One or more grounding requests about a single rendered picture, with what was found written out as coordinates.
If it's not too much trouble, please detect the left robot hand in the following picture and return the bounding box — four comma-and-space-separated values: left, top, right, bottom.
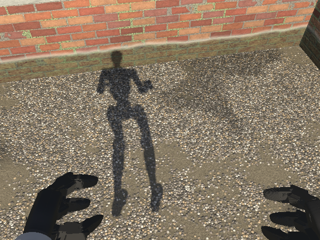
23, 172, 104, 240

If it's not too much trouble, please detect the right robot hand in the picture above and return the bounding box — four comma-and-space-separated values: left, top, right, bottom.
261, 184, 320, 240

